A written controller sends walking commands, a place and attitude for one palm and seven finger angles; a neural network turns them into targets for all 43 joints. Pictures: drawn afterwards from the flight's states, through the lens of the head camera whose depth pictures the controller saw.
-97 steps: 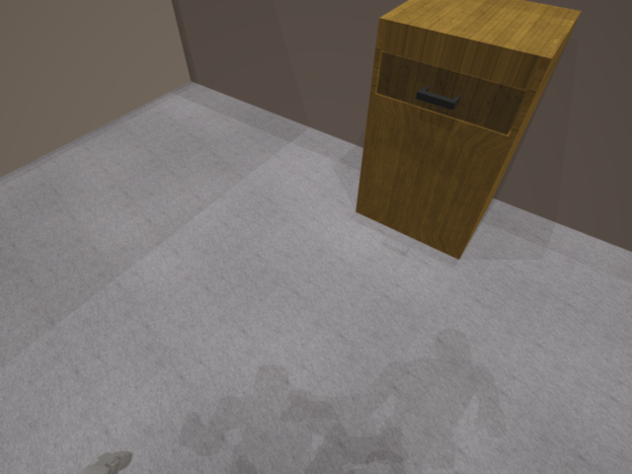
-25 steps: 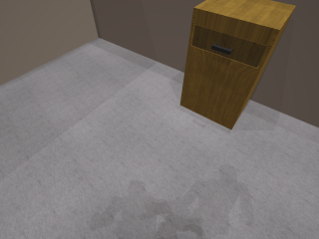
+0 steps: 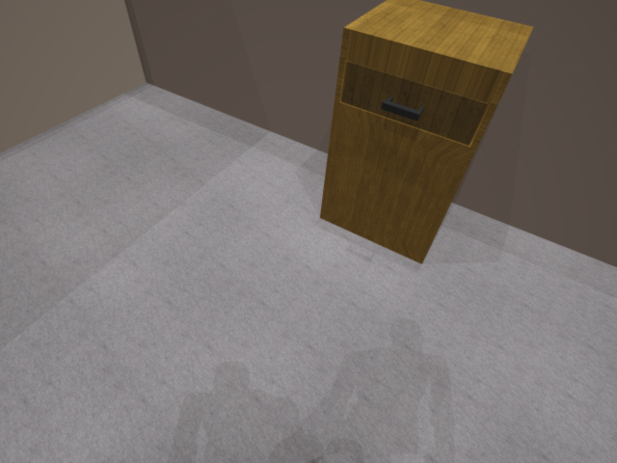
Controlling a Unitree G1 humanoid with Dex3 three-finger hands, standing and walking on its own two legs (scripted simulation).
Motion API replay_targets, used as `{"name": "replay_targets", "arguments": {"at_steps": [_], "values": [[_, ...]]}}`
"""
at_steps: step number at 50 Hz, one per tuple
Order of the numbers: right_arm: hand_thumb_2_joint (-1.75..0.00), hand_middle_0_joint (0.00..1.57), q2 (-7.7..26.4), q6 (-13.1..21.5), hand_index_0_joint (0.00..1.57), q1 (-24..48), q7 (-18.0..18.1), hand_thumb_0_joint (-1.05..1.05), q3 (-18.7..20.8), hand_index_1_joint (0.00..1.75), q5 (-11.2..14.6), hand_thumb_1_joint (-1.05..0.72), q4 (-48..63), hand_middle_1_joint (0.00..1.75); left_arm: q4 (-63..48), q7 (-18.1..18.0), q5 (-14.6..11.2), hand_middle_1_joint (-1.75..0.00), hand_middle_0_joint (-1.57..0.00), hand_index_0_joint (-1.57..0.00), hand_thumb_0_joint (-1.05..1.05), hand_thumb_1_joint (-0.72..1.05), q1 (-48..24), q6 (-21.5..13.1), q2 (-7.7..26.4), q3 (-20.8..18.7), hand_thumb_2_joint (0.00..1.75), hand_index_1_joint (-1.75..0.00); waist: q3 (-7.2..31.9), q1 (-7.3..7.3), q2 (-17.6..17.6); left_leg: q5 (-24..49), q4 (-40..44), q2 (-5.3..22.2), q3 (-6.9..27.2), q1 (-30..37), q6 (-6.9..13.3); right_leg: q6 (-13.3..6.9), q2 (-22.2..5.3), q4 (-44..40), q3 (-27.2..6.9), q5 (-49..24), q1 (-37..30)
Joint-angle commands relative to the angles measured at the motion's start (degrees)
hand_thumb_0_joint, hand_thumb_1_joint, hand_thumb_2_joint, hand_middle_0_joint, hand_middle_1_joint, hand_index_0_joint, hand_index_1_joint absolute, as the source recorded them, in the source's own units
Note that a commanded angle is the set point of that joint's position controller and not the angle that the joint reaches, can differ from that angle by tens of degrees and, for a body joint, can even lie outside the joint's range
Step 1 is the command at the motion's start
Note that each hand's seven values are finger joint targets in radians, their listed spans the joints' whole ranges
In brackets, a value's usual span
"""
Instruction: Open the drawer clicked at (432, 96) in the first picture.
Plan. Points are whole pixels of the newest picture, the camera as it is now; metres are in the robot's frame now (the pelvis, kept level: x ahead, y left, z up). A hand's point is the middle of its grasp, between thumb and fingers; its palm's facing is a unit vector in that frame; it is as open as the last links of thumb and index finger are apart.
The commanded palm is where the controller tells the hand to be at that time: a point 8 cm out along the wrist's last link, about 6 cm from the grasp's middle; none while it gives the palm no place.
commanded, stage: walk to a spot facing it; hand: left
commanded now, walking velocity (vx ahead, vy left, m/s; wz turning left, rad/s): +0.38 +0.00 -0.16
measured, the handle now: (403, 107) +1.13 -0.26 -0.10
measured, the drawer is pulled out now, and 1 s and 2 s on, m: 0.00 0.00 0.00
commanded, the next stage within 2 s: turn to face it in 0.46 s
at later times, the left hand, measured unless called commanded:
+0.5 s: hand (235, 393) +0.26 +0.12 -0.16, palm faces +0.00 -0.98 -0.21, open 7.2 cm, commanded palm none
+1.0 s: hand (225, 351) +0.34 +0.16 -0.17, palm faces -0.06 -0.98 -0.18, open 7.3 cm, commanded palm none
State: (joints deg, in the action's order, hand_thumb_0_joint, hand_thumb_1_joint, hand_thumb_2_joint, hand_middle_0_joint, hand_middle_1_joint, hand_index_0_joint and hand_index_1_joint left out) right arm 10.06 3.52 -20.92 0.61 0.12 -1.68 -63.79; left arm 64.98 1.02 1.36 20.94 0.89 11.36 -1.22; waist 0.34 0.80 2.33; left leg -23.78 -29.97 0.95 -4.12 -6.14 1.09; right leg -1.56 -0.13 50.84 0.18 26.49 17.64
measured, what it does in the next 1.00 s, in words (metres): walks ahead: right foot, then left foot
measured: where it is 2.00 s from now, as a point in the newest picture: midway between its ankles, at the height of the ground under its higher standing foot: (318, 459)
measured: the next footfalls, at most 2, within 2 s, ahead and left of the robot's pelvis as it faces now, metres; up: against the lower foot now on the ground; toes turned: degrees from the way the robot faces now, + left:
right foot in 0.26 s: +0.26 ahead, -0.14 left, +0.00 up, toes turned -10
left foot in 0.72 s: +0.40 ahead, +0.09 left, +0.00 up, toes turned +9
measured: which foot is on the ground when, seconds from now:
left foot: down 0.00-0.28, up 0.30-0.70, down 0.72-1.00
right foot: up 0.00-0.24, down 0.26-0.74, up 0.76-1.00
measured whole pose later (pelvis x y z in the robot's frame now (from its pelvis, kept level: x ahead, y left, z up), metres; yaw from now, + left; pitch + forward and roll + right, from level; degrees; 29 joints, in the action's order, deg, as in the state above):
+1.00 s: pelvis +0.30 -0.03 +0.00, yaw -10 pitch -2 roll +0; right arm 9.0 1.1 -8.1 1.8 2.7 -1.6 -57.0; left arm 59.5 0.3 1.3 16.0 3.0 9.9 -5.3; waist -4.4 -1.7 1.1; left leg -12.7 -30.2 8.4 -17.4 -14.6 0.9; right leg 2.3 -4.7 55.5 5.8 24.8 26.0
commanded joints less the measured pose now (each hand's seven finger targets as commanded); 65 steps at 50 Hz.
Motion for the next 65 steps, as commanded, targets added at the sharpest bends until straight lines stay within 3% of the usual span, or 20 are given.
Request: {"name": "replay_targets", "arguments": {"at_steps": [1,8,11,12,13,14,15,19,23,32,35,37,38,44,52,55,56,57,60,65], "values": [[-0.90,0.20,9.20,1.51,0.20,-11.79,1.73,0.00,2.25,0.30,0.10,-0.90,-1.65,0.30,-9.84,0.16,-0.21,-0.30,-0.20,-0.20,0.00,0.90,-13.30,-3.73,4.23,-1.65,0.90,-0.30,-8.61,3.46,-8.31,35.82,14.55,19.47,18.31,14.61,10.65,-0.06,-5.04,11.40,-0.10,0.14,27.32],[-0.90,0.20,7.09,1.84,0.20,-9.93,1.85,0.00,2.39,0.30,0.34,-0.90,-2.90,0.30,-10.94,1.32,-0.48,-0.30,-0.20,-0.20,0.00,0.90,-14.95,-2.79,0.06,-1.26,0.90,-0.30,-8.26,0.18,-11.33,41.24,16.60,12.45,2.31,4.73,6.12,-1.13,-1.24,-10.71,9.33,-12.54,8.47],[-0.90,0.20,8.80,1.73,0.20,-8.21,1.79,0.00,2.94,0.30,1.07,-0.90,-3.13,0.30,-6.55,0.51,0.03,-0.30,-0.20,-0.20,0.00,0.90,-1.88,-3.19,2.39,-2.47,0.90,-0.30,-1.58,-6.08,-8.66,53.36,1.03,11.80,-1.82,2.32,4.01,-3.31,1.35,-16.37,9.98,-18.64,-9.42],[-0.90,0.20,7.99,1.75,0.20,-7.98,1.36,0.00,2.95,0.30,1.27,-0.90,-2.92,0.30,-4.24,0.04,0.42,-0.30,-0.20,-0.20,0.00,0.90,5.68,-3.79,5.28,-3.36,0.90,-0.30,2.04,-9.33,-5.73,47.28,-9.67,9.74,-2.65,-3.93,2.23,-4.13,0.33,-18.37,7.99,-20.06,-21.00],[-0.90,0.20,5.23,1.70,0.20,-9.36,0.55,0.00,2.45,0.30,1.80,-0.90,-2.11,0.30,-2.72,-0.93,0.76,-0.30,-0.20,-0.20,0.00,0.90,12.38,-4.46,10.76,-4.79,0.90,-0.30,8.43,-11.70,4.36,25.02,-27.50,5.49,-4.22,-15.41,0.69,-8.39,-12.91,-22.15,-7.37,-15.97,-32.11],[-0.90,0.20,2.12,1.60,0.20,-11.72,0.78,0.00,2.34,0.30,1.96,-0.90,-0.67,0.30,-2.39,-1.41,-0.03,-0.30,-0.20,-0.20,0.00,0.90,13.57,-4.43,15.29,-5.70,0.90,-0.30,13.08,-8.89,13.39,-7.53,-46.43,-0.15,-0.58,-24.31,-0.35,-14.02,-27.01,-30.87,-32.47,-13.99,-33.69],[-0.90,0.20,3.24,1.13,0.20,-6.71,0.76,0.00,2.64,0.30,1.87,-0.90,0.28,0.30,-3.44,-1.54,-1.01,-0.30,-0.20,-0.20,0.00,0.90,9.11,-4.04,14.26,-5.70,0.90,-0.30,6.92,-8.68,5.51,-6.17,-51.23,3.03,4.26,-27.34,1.03,-14.77,-26.58,-36.10,-32.10,-5.83,-27.00],[-0.90,0.20,-0.15,-1.29,0.20,-5.18,0.06,0.00,2.79,0.30,0.25,-0.90,-0.46,0.30,-6.74,-1.91,-0.28,-0.30,-0.20,-0.20,0.00,0.90,-5.81,-4.69,5.30,-2.53,0.90,-0.30,-6.21,-0.12,-1.43,5.99,-45.33,8.57,4.64,-22.05,0.19,-7.95,-19.39,-40.39,-11.69,-4.39,2.01],[-0.90,0.20,-1.29,-3.25,0.20,-6.74,-0.44,0.00,3.05,0.30,0.15,-0.90,0.43,0.30,-5.96,-2.03,0.13,-0.30,-0.20,-0.20,0.00,0.90,-5.64,-5.24,3.47,-2.02,0.90,-0.30,-6.21,2.82,2.03,10.27,-36.45,8.27,2.86,-21.25,-1.64,-6.35,-15.64,-42.29,-0.78,-10.27,5.85],[-0.90,0.20,-0.92,-1.41,0.20,8.17,-1.31,0.00,2.38,0.30,0.39,-0.90,6.35,0.30,-3.54,-2.26,0.11,-0.30,-0.20,-0.20,0.00,0.90,1.95,-5.11,4.21,-1.45,0.90,-0.30,-6.62,-1.86,2.27,12.07,-9.09,5.41,-2.58,-17.71,-2.35,-7.25,-14.68,-35.36,0.64,-33.95,-5.62],[-0.90,0.20,2.27,-0.43,0.20,2.13,-0.15,0.00,2.65,0.30,0.29,-0.90,4.12,0.30,-3.36,-2.37,-0.42,-0.30,-0.20,-0.20,0.00,0.90,2.75,-4.04,4.10,-1.74,0.90,-0.30,-0.54,0.52,-0.88,22.74,2.93,4.53,-4.11,-3.24,-2.21,-4.23,-10.07,-22.60,1.82,-40.67,-6.73],[-0.90,0.20,11.42,-0.17,0.20,-5.63,1.09,0.00,4.39,0.30,0.16,-0.90,3.12,0.30,-4.59,-2.19,-1.36,-0.30,-0.20,-0.20,0.00,0.90,4.77,-3.41,0.61,-1.54,0.90,-0.30,9.80,2.44,-18.87,58.35,3.36,24.51,13.40,16.45,6.67,1.64,-1.12,-2.20,7.65,0.24,8.06],[-0.90,0.20,12.38,-0.89,0.20,-5.29,1.46,0.00,4.20,0.30,0.53,-0.90,3.40,0.30,-5.65,-2.30,-0.95,-0.30,-0.20,-0.20,0.00,0.90,2.85,-2.90,1.80,-1.60,0.90,-0.30,9.40,2.71,-17.91,60.10,5.10,28.19,12.87,13.74,10.63,2.00,-1.39,8.10,4.25,14.10,9.22],[-0.90,0.20,7.04,-1.43,0.20,7.43,1.65,0.00,4.01,0.30,0.25,-0.90,7.37,0.30,-6.94,-0.78,-0.10,-0.30,-0.20,-0.20,0.00,0.90,-1.04,0.29,-0.12,-3.71,0.90,-0.30,0.53,-0.72,-11.02,32.92,11.33,20.98,-1.90,-4.06,5.69,3.72,-4.91,13.25,3.88,0.16,9.90],[-0.90,0.20,9.83,-3.15,0.20,11.00,0.84,0.00,6.15,0.30,0.03,-0.90,9.46,0.30,-11.57,-0.40,0.19,-0.30,-0.20,-0.20,0.00,0.90,-3.72,1.32,0.08,-4.38,0.90,-0.30,-0.70,-1.00,-13.06,12.53,10.35,22.86,-5.14,-7.61,5.05,3.47,-4.48,-6.25,6.40,-4.66,3.55],[-0.90,0.20,9.33,-3.94,0.20,11.73,0.22,0.00,6.15,0.30,0.13,-0.90,10.44,0.30,-11.40,-0.81,0.41,-0.30,-0.20,-0.20,0.00,0.90,0.10,0.52,2.96,-4.87,0.90,-0.30,-0.07,-3.97,-5.74,6.60,-1.75,19.31,-9.11,-13.87,0.10,2.28,-3.23,-19.78,6.38,-14.16,-6.78],[-0.90,0.20,5.72,-4.41,0.20,10.53,-0.12,0.00,5.41,0.30,0.51,-0.90,11.68,0.30,-11.61,-1.44,1.05,-0.30,-0.20,-0.20,0.00,0.90,1.08,-0.38,8.90,-5.60,0.90,-0.30,-0.18,-4.79,11.86,-4.62,-16.75,11.91,-13.23,-22.88,-4.11,-1.53,-13.94,-30.67,-10.40,-19.64,-10.97],[-0.90,0.20,3.64,-4.71,0.20,13.42,-0.19,0.00,4.51,0.30,0.64,-0.90,14.37,0.30,-11.91,-2.10,0.57,-0.30,-0.20,-0.20,0.00,0.90,1.79,-0.49,13.97,-6.20,0.90,-0.30,-0.88,-6.27,20.06,-12.95,-28.89,6.60,-6.58,-29.65,-5.11,-7.37,-23.42,-35.67,-23.87,-28.68,-8.63],[-0.90,0.20,5.93,-5.62,0.20,12.73,0.04,0.00,5.04,0.30,0.50,-0.90,12.81,0.30,-14.05,-2.84,0.08,-0.30,-0.20,-0.20,0.00,0.90,-5.69,-0.34,11.02,-5.79,0.90,-0.30,-1.62,-3.18,11.72,-2.28,-38.16,6.93,2.69,-29.25,-4.08,-7.82,-18.39,-36.18,-18.40,-16.32,-4.16],[-0.90,0.20,6.17,-5.77,0.20,7.69,0.04,0.00,4.77,0.30,0.10,-0.90,9.88,0.30,-15.31,-2.36,-0.27,-0.30,-0.20,-0.20,0.00,0.90,-8.84,-0.71,8.87,-4.66,0.90,-0.30,2.16,-1.00,4.60,5.83,-34.00,5.43,2.28,-24.55,-5.19,-5.78,-12.65,-34.65,-10.67,-18.59,-5.81]]}}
